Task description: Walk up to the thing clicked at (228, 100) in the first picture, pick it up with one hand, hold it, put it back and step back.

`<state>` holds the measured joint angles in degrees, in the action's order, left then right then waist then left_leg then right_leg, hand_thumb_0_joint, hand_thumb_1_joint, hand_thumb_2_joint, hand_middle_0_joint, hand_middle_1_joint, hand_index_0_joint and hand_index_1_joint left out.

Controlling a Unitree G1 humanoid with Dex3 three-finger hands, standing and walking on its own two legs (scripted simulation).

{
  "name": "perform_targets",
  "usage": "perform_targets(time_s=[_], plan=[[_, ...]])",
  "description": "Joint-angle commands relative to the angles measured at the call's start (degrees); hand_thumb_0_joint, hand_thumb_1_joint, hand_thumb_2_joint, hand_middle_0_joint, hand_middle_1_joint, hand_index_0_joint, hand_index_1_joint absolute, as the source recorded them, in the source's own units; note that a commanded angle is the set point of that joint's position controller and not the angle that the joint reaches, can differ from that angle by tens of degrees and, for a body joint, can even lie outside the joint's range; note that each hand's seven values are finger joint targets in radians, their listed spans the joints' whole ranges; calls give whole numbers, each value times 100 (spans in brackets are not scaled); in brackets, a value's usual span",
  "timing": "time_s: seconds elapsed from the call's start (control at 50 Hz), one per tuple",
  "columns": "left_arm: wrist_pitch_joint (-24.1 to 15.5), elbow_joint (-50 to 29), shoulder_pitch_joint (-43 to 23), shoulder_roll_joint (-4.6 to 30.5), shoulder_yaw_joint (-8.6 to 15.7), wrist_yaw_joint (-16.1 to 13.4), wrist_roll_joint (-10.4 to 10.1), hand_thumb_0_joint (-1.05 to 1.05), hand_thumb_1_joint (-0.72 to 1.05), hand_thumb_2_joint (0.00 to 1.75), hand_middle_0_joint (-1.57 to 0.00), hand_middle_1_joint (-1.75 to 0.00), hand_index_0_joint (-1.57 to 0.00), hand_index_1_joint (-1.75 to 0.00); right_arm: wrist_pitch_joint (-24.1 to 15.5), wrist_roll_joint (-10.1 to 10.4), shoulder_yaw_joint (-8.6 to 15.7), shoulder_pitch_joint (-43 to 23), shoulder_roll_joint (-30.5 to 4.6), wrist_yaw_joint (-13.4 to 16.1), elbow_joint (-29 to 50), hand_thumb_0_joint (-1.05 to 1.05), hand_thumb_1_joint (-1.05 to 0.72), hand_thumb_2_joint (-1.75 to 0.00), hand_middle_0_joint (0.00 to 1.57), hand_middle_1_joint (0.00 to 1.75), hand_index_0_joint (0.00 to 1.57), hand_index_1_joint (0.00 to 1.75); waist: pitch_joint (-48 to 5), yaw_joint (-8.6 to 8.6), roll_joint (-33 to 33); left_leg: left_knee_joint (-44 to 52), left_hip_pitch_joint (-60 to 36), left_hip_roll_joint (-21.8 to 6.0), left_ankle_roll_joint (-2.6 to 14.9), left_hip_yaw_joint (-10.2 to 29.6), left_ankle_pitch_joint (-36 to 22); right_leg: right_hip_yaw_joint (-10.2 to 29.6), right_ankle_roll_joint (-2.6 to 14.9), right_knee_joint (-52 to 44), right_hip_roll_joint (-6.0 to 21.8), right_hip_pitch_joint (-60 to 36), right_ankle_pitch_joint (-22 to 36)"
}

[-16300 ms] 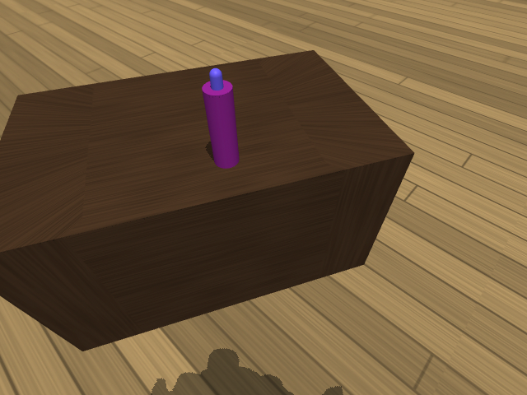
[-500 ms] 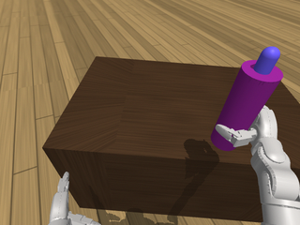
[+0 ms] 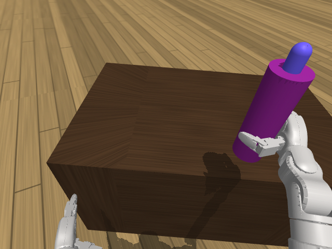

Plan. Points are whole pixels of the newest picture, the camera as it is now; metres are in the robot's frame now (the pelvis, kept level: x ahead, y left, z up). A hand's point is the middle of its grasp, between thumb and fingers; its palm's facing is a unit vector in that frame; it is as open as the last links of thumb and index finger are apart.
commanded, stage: hold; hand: right
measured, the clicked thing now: (269, 109) +0.33 -0.17 +0.23
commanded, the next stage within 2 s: crouch in 1.76 s
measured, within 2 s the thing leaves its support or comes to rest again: neither
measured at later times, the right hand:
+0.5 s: hand (256, 130) +0.33 -0.16 +0.17, palm faces +0.16 +0.99 -0.05, open 10.1 cm
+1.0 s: hand (255, 130) +0.33 -0.17 +0.17, palm faces +0.16 +0.99 -0.04, open 10.1 cm
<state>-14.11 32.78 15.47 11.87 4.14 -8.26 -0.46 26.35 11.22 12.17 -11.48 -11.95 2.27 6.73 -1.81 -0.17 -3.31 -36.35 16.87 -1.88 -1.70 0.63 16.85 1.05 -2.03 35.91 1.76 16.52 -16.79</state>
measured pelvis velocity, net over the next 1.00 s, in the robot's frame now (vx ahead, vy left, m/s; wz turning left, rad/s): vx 0.01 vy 0.00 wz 0.00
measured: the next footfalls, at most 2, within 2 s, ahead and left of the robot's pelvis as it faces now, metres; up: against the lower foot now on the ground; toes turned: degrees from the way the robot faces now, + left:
none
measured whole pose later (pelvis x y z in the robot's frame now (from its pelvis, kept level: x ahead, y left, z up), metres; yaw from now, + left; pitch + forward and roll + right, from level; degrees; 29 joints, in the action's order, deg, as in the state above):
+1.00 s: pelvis +0.01 +0.00 +0.00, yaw +0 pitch -2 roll +0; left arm -14.6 32.9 15.0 12.1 4.5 -8.3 -0.4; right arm 26.9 10.6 11.4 -10.5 -11.7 2.0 7.2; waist -1.7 -0.2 -3.0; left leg -36.6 16.8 -2.0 -1.7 0.6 17.6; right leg 1.1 -2.0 36.2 1.7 16.5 -17.5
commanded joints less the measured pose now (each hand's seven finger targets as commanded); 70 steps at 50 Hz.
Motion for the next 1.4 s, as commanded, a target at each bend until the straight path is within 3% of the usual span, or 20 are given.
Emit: perform_targets(time_s=[0.0,0.02,0.06,0.12,0.14,0.24,0.28,0.36,0.54,0.72,0.9,0.94,1.04,1.1,1.14,1.22,1.24,1.26,1.32,1.38], plan=[[-386,-1168,-894,732,246,-33,25,0,-55,6,-5,-6,-5,-6,-915,134,549,-3116,-1076,43,2516,0,-11,-134,124,144,130,144,-1445,15,3,636,-71,226,63,-403,-576,-62,145,-620,-134,-663,421],[-411,-1160,-874,849,382,-71,38,0,-55,5,-5,-6,-5,-6,-920,125,502,-3083,-1034,47,2463,0,-11,-134,125,145,131,145,-1524,-77,90,684,-46,213,53,-382,-544,-87,173,-603,-141,-735,363],[-436,-1060,-828,503,45,-53,29,0,-56,6,-5,-6,-5,-6,-985,121,579,-3098,-1104,61,2473,0,-12,-136,126,146,132,146,-1422,55,72,668,-108,202,41,-364,-550,-99,175,-572,-165,-633,378],[-446,-1192,-773,766,233,-102,50,0,-56,6,-5,-6,-5,-6,-929,103,760,-2520,-1245,52,1866,0,-13,-134,126,146,132,146,-1561,8,318,618,-224,184,-15,-375,-929,-123,203,-473,-184,-639,701],[-437,-1112,-705,584,103,-74,51,0,-56,6,-5,-6,-5,-6,-1012,130,535,-2995,-1094,25,2443,0,-13,-135,126,146,132,146,-1693,-15,2,590,-193,171,5,-341,-987,-141,182,-458,-189,-772,741],[-516,-1024,-633,755,338,-144,71,0,-55,5,-5,-6,-5,-6,-1161,162,607,-2829,-1120,50,2733,0,-18,-136,127,147,133,147,-1579,-66,-39,613,-123,186,35,-357,-890,-130,169,-487,-187,-795,676],[-531,-971,-624,457,50,-113,71,0,-56,6,-6,-6,-5,-6,-1151,142,428,-2874,-995,14,2703,0,-18,-136,127,147,133,147,-1475,-51,-72,619,-134,164,29,-337,-975,-140,176,-456,-206,-699,749],[-565,-1051,-930,752,275,-174,91,0,-55,6,-6,-6,-5,-6,-1098,121,429,-3018,-1044,30,2456,0,-16,-135,127,146,133,146,-1493,-121,-55,644,-96,154,4,-329,-929,-133,187,-434,-201,-704,662],[-503,-946,-816,731,307,-194,78,0,-55,5,-5,-6,-6,-5,-989,211,854,-2975,-1346,11,2194,0,-17,-136,127,146,133,146,-1557,-28,274,617,-252,169,-22,-344,-990,-137,187,-414,-197,-654,786],[-386,-904,-917,714,269,-75,43,0,-55,5,-5,-6,-5,-6,-758,135,440,-3106,-953,-48,2144,0,-12,-134,124,144,130,144,-1463,-6,91,585,-134,189,27,-395,-953,-118,153,-493,-172,-645,827],[-351,-884,-658,715,294,-36,46,0,-56,5,-5,-6,-5,-6,-858,108,698,-3005,-1217,10,2398,0,-13,-134,125,145,131,145,-1624,44,44,567,-167,201,50,-420,-998,-98,137,-504,-158,-785,923],[-378,-947,-711,477,86,-9,46,0,-55,5,-5,-6,-5,-6,-947,127,501,-3179,-1033,1,2584,0,-14,-135,125,145,131,145,-1543,42,31,602,-168,197,45,-397,-854,-122,154,-511,-170,-679,722],[-432,-948,-645,830,368,-76,69,0,-56,6,-5,-6,-5,-6,-950,117,543,-2716,-1056,69,2382,0,-13,-136,126,147,132,147,-1688,-20,-83,514,-135,189,55,-371,-1235,-99,130,-434,-141,-889,1145],[-436,-879,-691,470,87,-72,83,0,-56,6,-5,-6,-5,-6,-1056,86,313,-3141,-907,93,2939,0,-15,-137,127,147,133,147,-1699,-45,-229,556,-127,170,66,-332,-1184,-124,144,-394,-166,-914,1062],[-465,-890,-810,841,432,-149,100,0,-55,5,-5,-6,-5,-6,-1037,96,447,-2979,-991,116,2614,0,-18,-138,128,148,134,148,-1632,-117,73,605,-138,162,22,-315,-1123,-133,186,-395,-173,-840,884],[-469,-893,-924,829,353,-167,100,0,-54,5,-5,-6,-6,-5,-1022,75,646,-3005,-1238,104,2100,0,-15,-136,127,147,133,147,-1453,-58,136,644,-82,168,-10,-334,-846,-144,187,-431,-186,-613,582],[-453,-904,-917,480,45,-128,101,0,-55,5,-5,-6,-5,-6,-1093,90,583,-3223,-1147,107,2590,0,-15,-135,126,146,132,146,-1607,43,33,630,-173,159,9,-329,-792,-135,174,-431,-191,-658,568],[-469,-1029,-883,790,386,-174,96,0,-55,5,-5,-6,-5,-5,-1053,92,725,-3018,-1253,114,2282,0,-18,-135,127,146,132,146,-1662,-60,181,636,-189,163,-5,-333,-846,-144,190,-424,-194,-701,602],[-378,-777,-567,396,41,-105,85,0,-54,4,-5,-5,-6,-5,-1071,152,732,-2991,-1242,67,2602,0,-14,-135,127,147,133,147,-1606,52,-11,609,-221,168,17,-353,-838,-155,171,-460,-203,-649,611],[-431,-916,-748,553,171,-109,61,0,-55,5,-5,-6,-5,-5,-1039,175,672,-2925,-1165,14,2319,0,-15,-137,128,148,134,148,-1493,-21,-15,630,-171,184,23,-348,-837,-146,174,-492,-188,-636,610]])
